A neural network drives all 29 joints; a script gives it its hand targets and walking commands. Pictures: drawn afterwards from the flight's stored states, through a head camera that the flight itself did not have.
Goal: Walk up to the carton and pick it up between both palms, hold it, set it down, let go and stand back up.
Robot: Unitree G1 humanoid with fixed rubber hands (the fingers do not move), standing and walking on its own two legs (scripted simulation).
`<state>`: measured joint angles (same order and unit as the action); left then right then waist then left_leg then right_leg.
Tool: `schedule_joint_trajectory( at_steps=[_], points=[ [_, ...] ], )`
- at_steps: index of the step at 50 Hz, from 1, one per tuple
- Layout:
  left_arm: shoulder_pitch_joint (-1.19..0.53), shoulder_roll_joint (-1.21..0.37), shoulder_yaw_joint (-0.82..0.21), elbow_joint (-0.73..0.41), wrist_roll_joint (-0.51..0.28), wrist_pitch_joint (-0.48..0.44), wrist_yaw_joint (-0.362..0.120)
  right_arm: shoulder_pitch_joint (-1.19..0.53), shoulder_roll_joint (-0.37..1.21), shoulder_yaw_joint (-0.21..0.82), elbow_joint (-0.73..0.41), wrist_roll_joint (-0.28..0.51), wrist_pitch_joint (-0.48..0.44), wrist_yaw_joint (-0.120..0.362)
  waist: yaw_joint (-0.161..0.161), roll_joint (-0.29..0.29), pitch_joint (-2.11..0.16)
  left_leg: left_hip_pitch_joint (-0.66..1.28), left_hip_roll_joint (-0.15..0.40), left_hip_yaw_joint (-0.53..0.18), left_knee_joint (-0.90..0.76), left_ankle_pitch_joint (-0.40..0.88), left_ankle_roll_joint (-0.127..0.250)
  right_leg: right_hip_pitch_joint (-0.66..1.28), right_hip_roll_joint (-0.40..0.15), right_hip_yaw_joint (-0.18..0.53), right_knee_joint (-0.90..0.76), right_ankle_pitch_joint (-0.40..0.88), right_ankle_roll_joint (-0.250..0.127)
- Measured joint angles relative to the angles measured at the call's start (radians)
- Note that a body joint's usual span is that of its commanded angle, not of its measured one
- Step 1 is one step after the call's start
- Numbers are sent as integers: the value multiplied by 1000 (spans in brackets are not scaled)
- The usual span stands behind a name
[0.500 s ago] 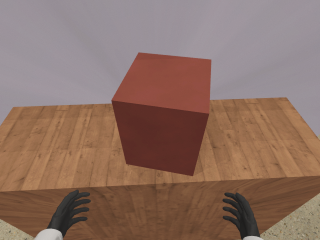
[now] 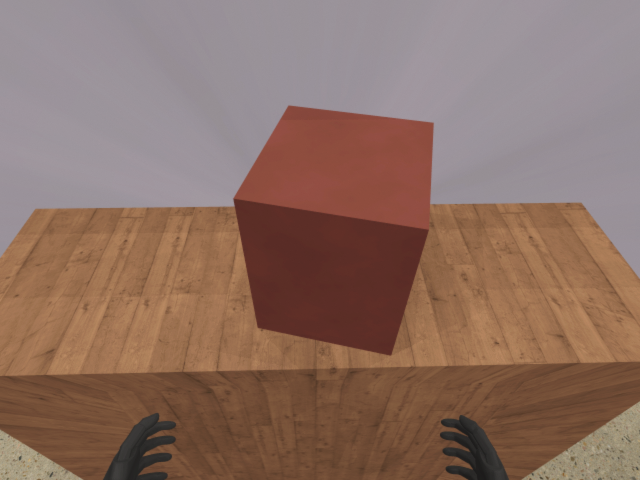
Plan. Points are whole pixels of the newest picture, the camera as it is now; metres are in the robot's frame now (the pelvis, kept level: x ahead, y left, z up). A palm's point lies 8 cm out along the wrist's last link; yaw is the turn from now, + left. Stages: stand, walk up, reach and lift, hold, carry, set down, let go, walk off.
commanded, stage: set down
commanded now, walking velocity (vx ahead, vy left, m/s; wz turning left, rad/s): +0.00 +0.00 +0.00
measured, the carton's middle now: (340, 231) +0.44 -0.03 +0.09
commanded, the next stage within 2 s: let go in 0.12 s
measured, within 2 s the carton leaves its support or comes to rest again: neither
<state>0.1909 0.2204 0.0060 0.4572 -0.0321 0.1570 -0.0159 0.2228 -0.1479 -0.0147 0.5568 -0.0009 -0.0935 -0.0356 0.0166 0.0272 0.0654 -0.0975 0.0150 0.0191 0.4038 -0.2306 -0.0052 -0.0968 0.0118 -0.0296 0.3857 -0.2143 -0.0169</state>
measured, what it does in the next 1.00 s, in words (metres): stands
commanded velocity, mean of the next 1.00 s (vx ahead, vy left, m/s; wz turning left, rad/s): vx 0.00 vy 0.00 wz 0.00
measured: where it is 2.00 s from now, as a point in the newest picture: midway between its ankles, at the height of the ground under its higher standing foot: outside the picture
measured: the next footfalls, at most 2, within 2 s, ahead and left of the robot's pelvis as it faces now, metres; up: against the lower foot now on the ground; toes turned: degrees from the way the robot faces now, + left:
none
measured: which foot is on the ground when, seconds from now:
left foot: down 0.00-1.00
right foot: down 0.00-1.00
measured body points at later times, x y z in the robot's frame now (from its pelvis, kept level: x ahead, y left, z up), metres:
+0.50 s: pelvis +0.00 -0.01 +0.00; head +0.01 +0.00 +0.45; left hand +0.16 +0.21 -0.09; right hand +0.15 -0.24 -0.09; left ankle +0.00 +0.12 -0.74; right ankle +0.00 -0.11 -0.74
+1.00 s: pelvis +0.01 -0.01 +0.00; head +0.00 -0.01 +0.44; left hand +0.09 +0.30 -0.10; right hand +0.14 -0.31 -0.10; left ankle +0.00 +0.12 -0.74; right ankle +0.00 -0.11 -0.74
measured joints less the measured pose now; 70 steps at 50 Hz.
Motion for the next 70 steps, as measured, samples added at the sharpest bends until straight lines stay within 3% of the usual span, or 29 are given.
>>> schedule_joint_trajectory(
  at_steps=[6, 15, 23, 31, 37, 41, 70],
  points=[
    [22, -14, 16, 17, 6, -15, -5, 0, -23, -12, 35, -8, -45, 13, 2, -16, -8, 32, 5, 20, -34, 8, -1, 22, 6, 18, -27, 12, 0],
    [9, -40, -12, 67, 50, 14, 34, -39, -50, -36, 166, -24, -37, 66, -8, -53, 25, 39, 15, 27, -32, 12, -7, 27, 15, 23, -28, 20, -9],
    [8, -34, -27, 67, 23, -40, 54, -33, -29, -26, 152, -17, -83, 68, -5, -54, 17, -15, 15, 30, -10, 11, -8, -37, 13, 23, 14, 9, -10],
    [-1, -6, -24, 76, 23, -48, 40, -63, -30, -22, 174, -23, -102, 58, -3, -28, 2, -14, 9, 24, -2, 6, -8, -39, 6, 15, 37, -8, -11],
    [23, 45, 16, 161, 58, -163, 2, -20, -102, -29, 186, -26, 14, 56, 7, -14, -62, -60, 7, -4, 62, -30, -8, -65, 2, -11, 80, -43, -9],
    [66, 92, 43, 206, 58, -191, -3, -1, -158, -51, 199, -12, 41, 58, 7, -12, -77, -72, 6, -14, 82, -44, -10, -71, 1, -19, 92, -56, -11],
    [53, 132, 14, 407, 36, -206, 11, -1, -217, -21, 360, -6, 49, 50, -14, -15, -44, -52, -22, -42, 25, 7, 10, -31, -25, -39, 20, -9, 12]
  ],
)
